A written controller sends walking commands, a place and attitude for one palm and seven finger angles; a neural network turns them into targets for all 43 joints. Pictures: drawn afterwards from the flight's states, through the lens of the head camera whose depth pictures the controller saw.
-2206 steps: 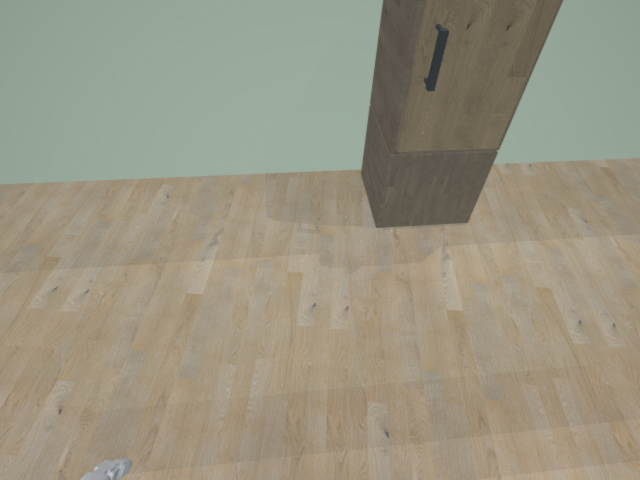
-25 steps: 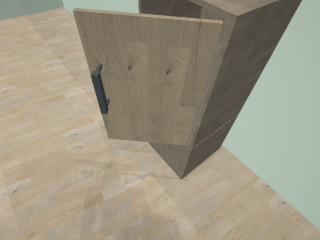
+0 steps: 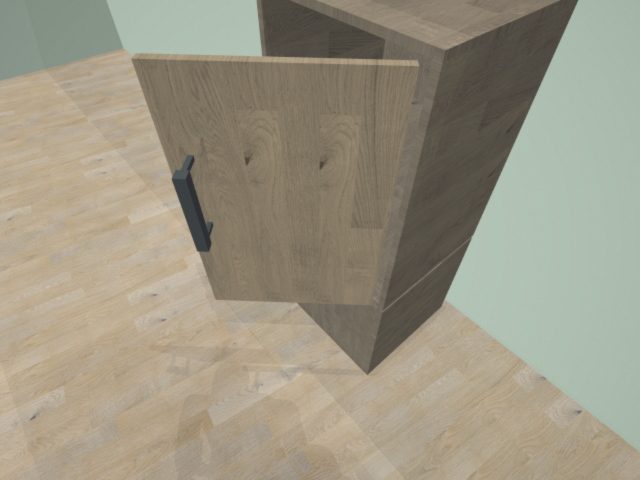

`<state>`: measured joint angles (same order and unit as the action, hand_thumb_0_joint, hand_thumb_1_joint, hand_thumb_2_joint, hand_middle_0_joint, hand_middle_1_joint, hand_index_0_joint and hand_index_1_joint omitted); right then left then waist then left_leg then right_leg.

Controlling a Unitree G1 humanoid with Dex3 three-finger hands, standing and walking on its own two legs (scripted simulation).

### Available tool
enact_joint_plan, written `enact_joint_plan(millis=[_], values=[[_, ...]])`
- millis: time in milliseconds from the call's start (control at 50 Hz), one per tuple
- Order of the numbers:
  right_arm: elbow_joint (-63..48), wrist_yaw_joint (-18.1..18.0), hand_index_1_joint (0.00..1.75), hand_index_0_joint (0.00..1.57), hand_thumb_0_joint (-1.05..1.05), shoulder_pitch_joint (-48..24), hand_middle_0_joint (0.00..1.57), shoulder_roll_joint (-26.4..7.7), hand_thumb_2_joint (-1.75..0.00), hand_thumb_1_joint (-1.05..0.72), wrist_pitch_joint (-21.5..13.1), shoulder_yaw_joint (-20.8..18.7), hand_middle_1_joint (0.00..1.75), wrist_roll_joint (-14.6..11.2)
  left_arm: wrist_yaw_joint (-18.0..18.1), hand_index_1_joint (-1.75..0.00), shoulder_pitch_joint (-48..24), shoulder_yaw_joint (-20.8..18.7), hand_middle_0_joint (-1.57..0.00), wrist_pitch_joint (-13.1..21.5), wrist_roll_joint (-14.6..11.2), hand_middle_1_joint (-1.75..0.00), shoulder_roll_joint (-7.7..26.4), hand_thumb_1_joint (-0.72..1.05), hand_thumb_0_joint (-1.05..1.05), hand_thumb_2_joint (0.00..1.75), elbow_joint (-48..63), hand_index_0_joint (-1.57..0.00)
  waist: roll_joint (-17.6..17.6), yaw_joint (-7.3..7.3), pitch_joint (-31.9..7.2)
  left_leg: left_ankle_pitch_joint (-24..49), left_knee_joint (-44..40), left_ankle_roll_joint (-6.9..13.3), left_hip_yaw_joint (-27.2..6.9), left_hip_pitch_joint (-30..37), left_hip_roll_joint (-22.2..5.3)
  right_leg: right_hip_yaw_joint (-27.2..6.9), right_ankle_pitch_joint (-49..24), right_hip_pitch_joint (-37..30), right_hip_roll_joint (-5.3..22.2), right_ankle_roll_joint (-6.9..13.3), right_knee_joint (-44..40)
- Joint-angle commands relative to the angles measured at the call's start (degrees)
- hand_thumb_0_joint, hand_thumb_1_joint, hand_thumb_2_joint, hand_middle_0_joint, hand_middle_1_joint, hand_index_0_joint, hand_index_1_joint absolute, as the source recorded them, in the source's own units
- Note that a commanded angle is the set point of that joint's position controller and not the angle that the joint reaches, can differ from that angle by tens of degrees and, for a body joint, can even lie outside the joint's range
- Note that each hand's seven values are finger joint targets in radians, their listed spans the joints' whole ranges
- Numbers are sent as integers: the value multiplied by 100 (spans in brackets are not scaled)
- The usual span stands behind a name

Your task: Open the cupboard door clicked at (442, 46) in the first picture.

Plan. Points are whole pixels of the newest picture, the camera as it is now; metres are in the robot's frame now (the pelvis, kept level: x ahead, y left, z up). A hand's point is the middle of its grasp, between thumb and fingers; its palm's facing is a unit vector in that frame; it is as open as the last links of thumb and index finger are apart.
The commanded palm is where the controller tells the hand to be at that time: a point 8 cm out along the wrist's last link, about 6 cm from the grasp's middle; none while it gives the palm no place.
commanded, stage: come to a stop and stand still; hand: left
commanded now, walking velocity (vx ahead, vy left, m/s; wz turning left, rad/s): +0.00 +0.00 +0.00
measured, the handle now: (196, 205) +0.55 +0.24 +0.01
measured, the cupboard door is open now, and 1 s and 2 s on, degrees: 47 47 47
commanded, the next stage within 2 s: look again from close up in 0.76 s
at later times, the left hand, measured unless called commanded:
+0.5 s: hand out of the picture -0.03 +0.14 -0.17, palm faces +0.01 -0.99 -0.14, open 7.3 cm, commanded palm none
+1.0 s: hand out of the picture -0.02 +0.16 -0.18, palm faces +0.01 -0.99 -0.14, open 7.3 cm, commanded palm none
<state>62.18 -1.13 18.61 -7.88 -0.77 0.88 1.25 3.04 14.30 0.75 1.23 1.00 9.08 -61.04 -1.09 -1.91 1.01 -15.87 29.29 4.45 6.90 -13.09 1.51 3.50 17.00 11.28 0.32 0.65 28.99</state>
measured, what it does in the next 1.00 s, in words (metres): stands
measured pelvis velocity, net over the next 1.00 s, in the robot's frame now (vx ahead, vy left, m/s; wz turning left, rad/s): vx -0.01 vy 0.00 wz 0.00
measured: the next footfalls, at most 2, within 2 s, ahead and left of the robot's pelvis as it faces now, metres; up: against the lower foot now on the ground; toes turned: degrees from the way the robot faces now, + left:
none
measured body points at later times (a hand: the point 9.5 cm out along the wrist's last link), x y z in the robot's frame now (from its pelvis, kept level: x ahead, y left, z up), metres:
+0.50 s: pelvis -0.01 -0.02 +0.01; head -0.01 +0.00 +0.46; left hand -0.03 +0.19 -0.16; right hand +0.01 -0.24 -0.15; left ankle +0.00 +0.06 -0.74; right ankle -0.02 -0.11 -0.74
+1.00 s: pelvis -0.01 +0.00 +0.01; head +0.00 +0.02 +0.46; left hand -0.02 +0.21 -0.16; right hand -0.02 -0.21 -0.15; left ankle +0.00 +0.06 -0.74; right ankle -0.02 -0.11 -0.74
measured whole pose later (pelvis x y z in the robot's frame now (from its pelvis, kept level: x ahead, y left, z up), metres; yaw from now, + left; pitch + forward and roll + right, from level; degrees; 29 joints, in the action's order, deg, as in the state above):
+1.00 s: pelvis -0.01 +0.00 +0.01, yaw +0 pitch -1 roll -1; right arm 66.1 -1.2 16.8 -6.7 -1.1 1.3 0.8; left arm 2.4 18.5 1.6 1.2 0.8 8.2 -63.0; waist 2.1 0.1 1.4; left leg -12.2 23.4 4.5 6.8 -10.5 1.9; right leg 3.5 13.4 8.8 0.2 0.5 23.3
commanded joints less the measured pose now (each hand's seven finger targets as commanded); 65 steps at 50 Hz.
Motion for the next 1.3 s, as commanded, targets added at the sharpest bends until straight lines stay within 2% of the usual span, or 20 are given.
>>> enact_joint_plan(millis=[0, 40, 60, 80, 140, 160, 220, 360, 420, 460, 520, 740, 820, 960, 1040, 1140, 1160, 1280], values=[[-317, -25, 30, 20, 0, 173, 20, -546, -90, -90, -112, -98, 30, -28, -14, -30, 418, -35, -20, 110, -38, -30, 439, 90, 0, 90, 141, -20, 70, 102, 133, 1007, -638, -167, -996, -35, -754, -689, -998, 79, 599, 307, -465], [-286, -27, 30, 20, 0, 179, 20, -566, -90, -90, -109, -95, 30, -34, -20, -30, 456, -15, -20, 123, -48, -30, 415, 90, 0, 90, 109, -20, 285, 86, 169, 943, -658, -167, -974, 56, -733, -739, -1060, 125, 621, 298, -544], [-260, -26, 30, 20, 0, 190, 20, -549, -90, -90, -112, -87, 30, -37, -19, -30, 474, -6, -20, 137, -40, -30, 443, 90, 0, 90, 82, -20, 287, 79, 150, 1144, -658, -169, -942, 119, -746, -719, -1311, 103, 627, 293, -545], [-236, -29, 30, 20, 0, 171, 20, -571, -90, -90, -113, -89, 30, -37, -17, -30, 503, -3, -20, 138, -46, -30, 426, 90, 0, 90, 72, -20, 209, 81, 163, 1123, -670, -177, -925, 162, -741, -748, -1301, 106, 631, 285, -558], [-194, -24, 30, 20, 0, 96, 20, -617, -90, -90, -100, -78, 30, -50, -25, -30, 567, 14, -20, 125, -52, -30, 436, 90, 0, 90, 38, -20, 339, 94, 294, 831, -786, -179, -927, 164, -724, -784, -1001, 173, 635, 262, -697], [-185, -20, 30, 20, 0, 58, 20, -585, -90, -90, -100, -80, 30, -53, -24, -30, 592, 9, -20, 132, -36, -30, 447, 90, 0, 90, 23, -20, 391, 104, 333, 897, -794, -180, -897, 178, -729, -767, -1113, 177, 632, 254, -731], [-139, -19, 30, 20, 0, -11, 20, -628, -90, -90, -102, -71, 30, -58, -31, -30, 670, 17, -20, 125, -43, -30, 457, 90, 0, 90, -7, -20, 227, 120, 289, 796, -857, -187, -890, 227, -710, -812, -983, 140, 647, 243, -812], [-63, -11, 30, 20, 0, -103, 20, -600, -90, -90, -66, -70, 30, -74, -41, -30, 797, 20, -20, 106, -24, -30, 466, 90, 0, 90, -38, -20, 143, 151, 478, 363, -997, -205, -855, 158, -701, -823, -472, 257, 627, 223, -1083], [-30, -12, 30, 20, 0, -95, 20, -607, -90, -90, -67, -70, 30, -66, -51, -30, 803, 16, -20, 97, -34, -30, 457, 90, 0, 90, -43, -20, 78, 148, 408, 278, -1037, -218, -869, 137, -700, -822, -354, 225, 637, 221, -1108], [0, -14, 30, 20, 0, -78, 20, -579, -90, -90, -70, -71, 30, -77, -46, -30, 846, 19, -20, 100, -27, -30, 445, 90, 0, 90, -46, -20, 234, 168, 451, 305, -1044, -206, -874, 110, -714, -787, -401, 200, 632, 209, -1148], [44, -19, 30, 20, 0, -51, 20, -604, -90, -90, -83, -66, 30, -69, -52, -30, 840, 18, -20, 99, -40, -30, 430, 90, 0, 90, -51, -20, 134, 164, 346, 408, -1044, -214, -883, 142, -721, -799, -519, 124, 630, 208, -1108], [167, -32, 30, 20, 0, 91, 20, -538, -90, -90, -103, -70, 30, -70, -54, -30, 879, -1, -20, 57, -37, -30, 360, 90, 0, 90, -70, -20, 105, 213, 401, 248, -1242, -194, -945, -38, -784, -644, -569, 3, 602, 179, -996], [191, -37, 30, 20, 0, 126, 20, -530, -90, -90, -111, -76, 30, -68, -44, -30, 885, -4, -20, 58, -38, -30, 341, 90, 0, 90, -74, -20, 221, 212, 328, 440, -1214, -180, -956, 58, -786, -650, -686, -31, 612, 171, -972], [225, -49, 30, 20, 0, 144, 20, -493, -90, -90, -138, -82, 30, -80, -35, -30, 897, -15, -20, 53, -29, -30, 336, 90, 0, 90, -71, -20, 160, 219, 267, 724, -1213, -159, -935, 161, -814, -606, -879, -99, 612, 145, -945], [232, -59, 30, 20, 0, 145, 20, -504, -90, -90, -136, -88, 30, -69, -33, -30, 886, -20, -20, 38, -31, -30, 305, 90, 0, 90, -96, -20, 85, 201, 361, 666, -1284, -170, -962, 170, -824, -606, -818, -27, 599, 137, -939], [235, -76, 30, 20, 0, 179, 20, -532, -90, -90, -164, -91, 30, -71, -26, -30, 891, -32, -20, 22, -24, -30, 305, 90, 0, 90, -106, -20, 60, 203, 257, 999, -1296, -157, -973, 308, -858, -549, -919, -104, 611, 100, -890], [239, -81, 30, 20, 0, 176, 20, -509, -90, -90, -163, -85, 30, -80, -24, -30, 889, -34, -20, 16, -16, -30, 300, 90, 0, 90, -110, -20, 82, 218, 376, 980, -1325, -143, -969, 254, -869, -531, -906, -77, 608, 93, -905], [208, -91, 30, 20, 0, 190, 20, -554, -90, -90, -159, -95, 30, -73, -26, -30, 903, -38, -20, -17, -7, -30, 270, 90, 0, 90, -123, -20, 80, 207, 446, 785, -1486, -159, -1056, 231, -892, -499, -812, -44, 602, 70, -862]])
